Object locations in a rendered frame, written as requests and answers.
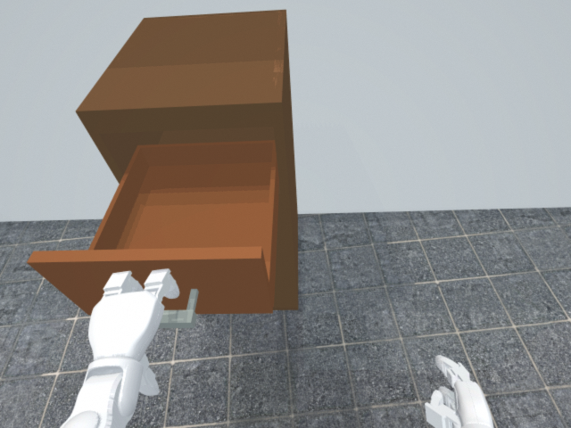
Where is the cabinet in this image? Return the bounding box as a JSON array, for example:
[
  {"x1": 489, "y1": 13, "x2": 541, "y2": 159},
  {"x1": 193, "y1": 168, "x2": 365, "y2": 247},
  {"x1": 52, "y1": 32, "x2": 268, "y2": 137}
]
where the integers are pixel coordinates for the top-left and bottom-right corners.
[{"x1": 76, "y1": 10, "x2": 298, "y2": 310}]

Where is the left robot forearm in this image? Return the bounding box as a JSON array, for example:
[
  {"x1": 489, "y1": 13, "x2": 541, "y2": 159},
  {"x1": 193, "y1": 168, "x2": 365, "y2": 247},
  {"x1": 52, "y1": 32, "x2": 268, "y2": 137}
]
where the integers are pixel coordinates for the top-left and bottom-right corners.
[{"x1": 60, "y1": 356, "x2": 144, "y2": 428}]

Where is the handle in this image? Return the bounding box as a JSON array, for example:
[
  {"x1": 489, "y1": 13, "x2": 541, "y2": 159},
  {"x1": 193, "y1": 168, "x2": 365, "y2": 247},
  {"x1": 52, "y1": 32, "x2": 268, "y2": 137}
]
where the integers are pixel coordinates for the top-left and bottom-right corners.
[{"x1": 158, "y1": 289, "x2": 199, "y2": 328}]

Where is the drawer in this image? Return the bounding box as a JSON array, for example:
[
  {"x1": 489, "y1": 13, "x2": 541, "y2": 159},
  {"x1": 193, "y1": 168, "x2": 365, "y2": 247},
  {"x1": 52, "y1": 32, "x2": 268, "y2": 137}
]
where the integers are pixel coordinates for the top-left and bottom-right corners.
[{"x1": 27, "y1": 140, "x2": 279, "y2": 315}]

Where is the robot right hand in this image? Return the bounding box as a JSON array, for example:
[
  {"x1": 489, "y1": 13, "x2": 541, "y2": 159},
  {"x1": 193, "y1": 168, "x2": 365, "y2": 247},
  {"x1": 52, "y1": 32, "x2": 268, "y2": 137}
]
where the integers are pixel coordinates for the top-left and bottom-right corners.
[{"x1": 425, "y1": 355, "x2": 494, "y2": 428}]

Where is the robot left hand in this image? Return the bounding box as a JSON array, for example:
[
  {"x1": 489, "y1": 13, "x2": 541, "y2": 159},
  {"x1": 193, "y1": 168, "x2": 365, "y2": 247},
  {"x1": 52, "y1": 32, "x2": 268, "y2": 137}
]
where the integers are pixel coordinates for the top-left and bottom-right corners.
[{"x1": 88, "y1": 268, "x2": 179, "y2": 396}]

